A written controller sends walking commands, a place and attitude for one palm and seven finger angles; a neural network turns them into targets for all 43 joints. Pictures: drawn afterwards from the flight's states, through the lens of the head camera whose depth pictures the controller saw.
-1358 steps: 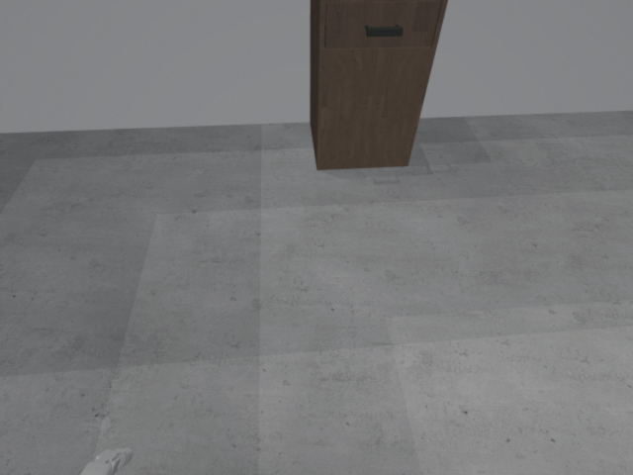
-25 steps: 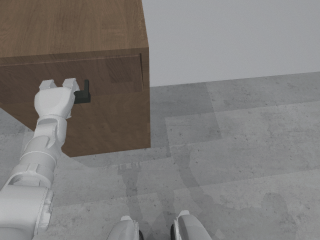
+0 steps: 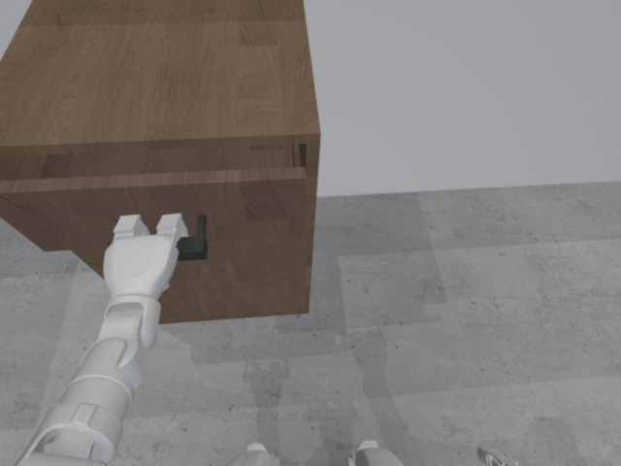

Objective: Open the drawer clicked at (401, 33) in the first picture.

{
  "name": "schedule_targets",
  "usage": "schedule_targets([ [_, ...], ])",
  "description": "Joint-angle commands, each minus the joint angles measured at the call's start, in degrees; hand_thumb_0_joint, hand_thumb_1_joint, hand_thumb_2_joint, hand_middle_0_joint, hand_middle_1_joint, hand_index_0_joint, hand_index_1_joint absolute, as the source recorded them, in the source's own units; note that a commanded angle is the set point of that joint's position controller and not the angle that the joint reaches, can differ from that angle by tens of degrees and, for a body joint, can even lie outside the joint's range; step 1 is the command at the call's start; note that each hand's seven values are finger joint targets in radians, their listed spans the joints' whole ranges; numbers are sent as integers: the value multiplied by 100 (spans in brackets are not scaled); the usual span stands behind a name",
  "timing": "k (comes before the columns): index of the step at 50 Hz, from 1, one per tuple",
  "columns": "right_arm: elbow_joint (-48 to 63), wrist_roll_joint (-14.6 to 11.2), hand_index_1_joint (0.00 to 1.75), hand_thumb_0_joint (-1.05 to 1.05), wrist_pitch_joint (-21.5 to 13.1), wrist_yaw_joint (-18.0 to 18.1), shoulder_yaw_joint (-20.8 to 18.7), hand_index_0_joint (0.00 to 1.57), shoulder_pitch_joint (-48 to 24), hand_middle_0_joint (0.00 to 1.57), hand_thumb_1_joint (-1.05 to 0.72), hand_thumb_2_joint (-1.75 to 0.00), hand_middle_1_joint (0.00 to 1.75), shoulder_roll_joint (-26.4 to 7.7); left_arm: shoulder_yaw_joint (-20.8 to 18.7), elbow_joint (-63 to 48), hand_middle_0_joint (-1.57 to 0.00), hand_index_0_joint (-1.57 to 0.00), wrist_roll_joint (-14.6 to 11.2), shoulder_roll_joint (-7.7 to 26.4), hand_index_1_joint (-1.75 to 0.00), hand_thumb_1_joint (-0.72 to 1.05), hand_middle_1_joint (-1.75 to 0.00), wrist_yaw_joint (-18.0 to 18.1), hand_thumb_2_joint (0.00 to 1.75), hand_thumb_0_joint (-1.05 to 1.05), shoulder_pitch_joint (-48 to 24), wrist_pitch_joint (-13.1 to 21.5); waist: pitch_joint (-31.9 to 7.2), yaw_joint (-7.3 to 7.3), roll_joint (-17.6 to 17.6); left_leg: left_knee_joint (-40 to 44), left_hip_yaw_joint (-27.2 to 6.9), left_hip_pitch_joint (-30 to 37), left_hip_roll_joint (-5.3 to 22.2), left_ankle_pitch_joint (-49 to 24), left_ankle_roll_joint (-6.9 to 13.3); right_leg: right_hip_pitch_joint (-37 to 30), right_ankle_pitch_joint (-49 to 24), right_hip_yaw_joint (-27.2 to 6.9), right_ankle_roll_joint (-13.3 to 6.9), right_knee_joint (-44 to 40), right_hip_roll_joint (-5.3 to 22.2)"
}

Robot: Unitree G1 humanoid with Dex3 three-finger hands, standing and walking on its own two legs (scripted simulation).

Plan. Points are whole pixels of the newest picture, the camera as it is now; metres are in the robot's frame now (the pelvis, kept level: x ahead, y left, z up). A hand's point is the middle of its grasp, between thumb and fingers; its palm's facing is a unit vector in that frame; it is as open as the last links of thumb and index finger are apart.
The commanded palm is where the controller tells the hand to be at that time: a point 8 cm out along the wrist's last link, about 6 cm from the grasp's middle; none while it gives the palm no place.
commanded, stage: pull the drawer open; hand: left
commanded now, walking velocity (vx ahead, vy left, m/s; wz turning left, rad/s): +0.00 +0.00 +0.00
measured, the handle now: (159, 237) +0.43 +0.23 -0.03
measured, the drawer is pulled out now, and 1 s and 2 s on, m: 0.06 0.19 0.30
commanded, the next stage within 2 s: none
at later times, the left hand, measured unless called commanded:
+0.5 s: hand (152, 324) +0.30 +0.22 -0.05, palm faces -0.05 -0.07 -1.00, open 5.8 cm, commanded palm +0.26 +0.22 +0.00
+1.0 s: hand (146, 373) +0.24 +0.21 -0.05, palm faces -0.04 -0.05 -1.00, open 5.7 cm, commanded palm +0.21 +0.22 +0.00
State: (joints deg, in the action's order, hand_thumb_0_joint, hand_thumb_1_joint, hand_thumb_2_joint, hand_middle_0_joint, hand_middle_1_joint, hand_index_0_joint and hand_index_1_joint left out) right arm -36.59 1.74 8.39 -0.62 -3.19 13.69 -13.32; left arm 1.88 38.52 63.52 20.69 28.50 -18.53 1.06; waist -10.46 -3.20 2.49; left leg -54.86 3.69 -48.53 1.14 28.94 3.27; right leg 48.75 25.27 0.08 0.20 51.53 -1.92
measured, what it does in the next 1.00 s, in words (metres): stands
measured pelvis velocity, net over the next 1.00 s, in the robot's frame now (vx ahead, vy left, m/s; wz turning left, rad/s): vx -0.03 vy -0.03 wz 0.03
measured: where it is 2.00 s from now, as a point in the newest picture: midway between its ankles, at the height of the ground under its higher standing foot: outside the picture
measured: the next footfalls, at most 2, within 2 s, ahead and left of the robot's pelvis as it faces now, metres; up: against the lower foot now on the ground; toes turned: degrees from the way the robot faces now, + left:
none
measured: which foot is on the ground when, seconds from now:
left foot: down 0.00-1.00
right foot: down 0.00-1.00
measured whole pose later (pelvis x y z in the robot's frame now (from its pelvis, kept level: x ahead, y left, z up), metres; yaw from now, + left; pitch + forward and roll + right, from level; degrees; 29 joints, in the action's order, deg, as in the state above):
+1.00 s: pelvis -0.03 -0.03 +0.00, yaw +1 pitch +17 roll +0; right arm -35.0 2.1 4.1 0.9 -2.3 9.3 -13.2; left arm 1.9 23.0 63.5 18.9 30.2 4.3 0.8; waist -9.8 -1.0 2.3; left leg -56.7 2.8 -45.1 1.3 28.0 0.9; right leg 46.5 26.2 1.0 -2.3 56.2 -2.0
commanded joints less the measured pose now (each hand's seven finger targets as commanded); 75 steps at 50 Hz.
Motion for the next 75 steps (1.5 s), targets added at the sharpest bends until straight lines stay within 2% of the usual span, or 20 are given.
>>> schedule_targets([
  [1, 417, -7, 30, 0, -95, 61, -322, 20, 477, 20, -90, -90, 30, -926, -501, -757, -40, -40, -117, 1027, -135, 90, -135, 174, 90, 0, -504, -325, -2053, 234, 136, 426, -376, 1954, 17, -4192, -211, -1157, -2898, 257, -248, -267, -141],
  [8, 577, -19, 30, 0, -139, 85, -291, 20, 287, 20, -90, -90, 30, -873, -424, -1125, -40, -40, -168, 851, -135, 90, -135, 126, 90, 0, 89, -368, -2186, 321, 43, 472, -385, 2059, 9, -4202, -216, -1355, -2948, 249, -253, -276, -139],
  [11, 617, -33, 30, 0, -183, 87, -276, 20, 219, 20, -90, -90, 30, -870, -331, -1128, -40, -40, -181, 711, -135, 90, -135, 105, 90, 0, 361, -369, -1874, 296, -102, 525, -363, 1890, -11, -3896, -207, -1338, -2834, 258, -258, -331, -148],
  [15, 670, -17, 30, 0, -238, 97, -272, 20, 142, 20, -90, -90, 30, -841, -420, -1410, -40, -40, -135, 755, -135, 90, -135, 162, 90, 0, 694, -299, -2004, 363, -117, 518, -343, 1883, -28, -3849, -209, -1466, -2914, 228, -264, -290, -135],
  [18, 698, -4, 30, 0, -286, 61, -272, 20, 59, 20, -90, -90, 30, -826, -519, -1822, -40, -40, -144, 819, -135, 90, -135, 241, 90, 0, 1024, -247, -2052, 452, 153, 515, -345, 2021, -18, -3991, -227, -1475, -2975, 208, -284, -266, -119],
  [19, 728, 0, 30, 0, -312, 46, -278, 20, 36, 20, -90, -90, 30, -804, -378, -1857, -40, -40, -175, 609, -135, 90, -135, 256, 90, 0, 1267, -261, -2015, 418, 95, 498, -322, 2014, -29, -3964, -216, -1508, -3039, 207, -281, -287, -130],
  [22, 699, 17, 30, 0, -356, 56, -267, 20, -46, 20, -90, -90, 30, -827, -519, -1928, -40, -40, -156, 725, -135, 90, -135, 316, 90, 0, 1334, -257, -1847, 372, -132, 484, -326, 1775, -57, -3632, -203, -1527, -3047, 178, -279, -282, -121],
  [26, 741, 34, 30, 0, -418, 34, -279, 20, -146, 20, -90, -90, 30, -786, -436, -2237, -40, -40, -124, 582, -135, 90, -135, 441, 90, 0, 1660, -246, -1829, 392, 8, 473, -292, 1836, -85, -3417, -210, -1463, -2863, 192, -288, -264, -115],
  [32, 732, 49, 30, 0, -485, 83, -239, 20, -339, 20, -90, -90, 30, -810, -525, -2355, -40, -40, -91, 728, -135, 90, -135, 526, 90, 0, 1471, -273, -1558, 359, 23, 486, -283, 1613, -152, -2709, -192, -1330, -2473, 156, -320, -273, -108],
  [37, 780, 38, 30, 0, -528, 138, -206, 20, -477, 20, -90, -90, 30, -783, -705, -2368, -40, -40, -121, 871, -135, 90, -135, 520, 90, 0, 1829, -235, -1628, 485, -69, 467, -227, 1452, -230, -2402, -176, -1527, -2495, 65, -322, -270, -78],
  [40, 788, 23, 30, 0, -548, 171, -187, 20, -581, 20, -90, -90, 30, -746, -641, -2403, -40, -40, -98, 845, -135, 90, -135, 513, 90, 0, 1767, -204, -1524, 431, -118, 435, -202, 1368, -255, -2142, -164, -1418, -2289, 39, -297, -292, -76],
  [46, 841, 14, 30, 0, -641, 197, -184, 20, -638, 20, -90, -90, 30, -719, -671, -2422, -40, -40, -140, 817, -135, 90, -135, 477, 90, 0, 2117, -120, -1348, 497, -125, 432, -201, 1234, -282, -1879, -158, -1394, -2033, 21, -304, -310, -67],
  [55, 927, 18, 30, 0, -688, 175, -156, 20, -786, 20, -90, -90, 30, -716, -827, -2796, -40, -40, -160, 917, -135, 90, -135, 509, 90, 0, 2762, -48, -1505, 577, -255, 343, -178, 1101, -302, -1858, -158, -1489, -2232, -102, -300, -241, -41],
  [58, 984, 21, 30, 0, -696, 131, -157, 20, -824, 20, -90, -90, 30, -702, -742, -3036, -40, -40, -155, 801, -135, 90, -135, 526, 90, 0, 3220, -36, -1523, 611, -57, 338, -165, 1234, -287, -2004, -173, -1440, -2305, -57, -320, -194, -39],
  [61, 1007, 22, 30, 0, -705, 103, -172, 20, -811, 20, -90, -90, 30, -689, -692, -3126, -40, -40, -210, 689, -135, 90, -135, 548, 90, 0, 3570, -73, -1344, 569, -259, 300, -171, 1137, -283, -1950, -163, -1472, -2398, -55, -314, -205, -41],
  [63, 1040, 42, 30, 0, -696, 87, -143, 20, -875, 20, -90, -90, 30, -699, -818, -3293, -40, -40, -179, 810, -135, 90, -135, 584, 90, 0, 3721, -40, -1454, 605, -239, 284, -179, 1140, -278, -1987, -167, -1457, -2441, -98, -314, -151, -36],
  [66, 1101, 52, 30, 0, -705, 31, -165, 20, -869, 20, -90, -90, 30, -682, -635, -3603, -40, -40, -163, 607, -135, 90, -135, 641, 90, 0, 4087, -40, -1365, 589, -28, 276, -205, 1332, -249, -2145, -182, -1293, -2391, -7, -351, -102, -57],
  [71, 1194, 75, 30, 0, -697, -31, -146, 20, -936, 20, -90, -90, 30, -673, -576, -3889, -40, -40, -185, 498, -135, 90, -135, 702, 90, 0, 4586, -60, -1217, 578, -124, 212, -230, 1285, -241, -2125, -180, -1211, -2399, 2, -347, -66, -58],
  [73, 1224, 105, 30, 0, -692, -39, -123, 20, -948, 20, -90, -90, 30, -671, -757, -4020, -40, -40, -146, 652, -135, 90, -135, 748, 90, 0, 4768, -27, -1407, 659, -76, 174, -235, 1336, -229, -2269, -189, -1201, -2463, -8, -353, 32, -62],
  [75, 1277, 117, 30, 0, -689, -71, -109, 20, -954, 20, -90, -90, 30, -666, -589, -4100, -40, -40, -149, 508, -135, 90, -135, 738, 90, 0, 4917, -33, -1334, 620, -84, 154, -250, 1365, -211, -2319, -190, -1111, -2415, 46, -345, 39, -56],
])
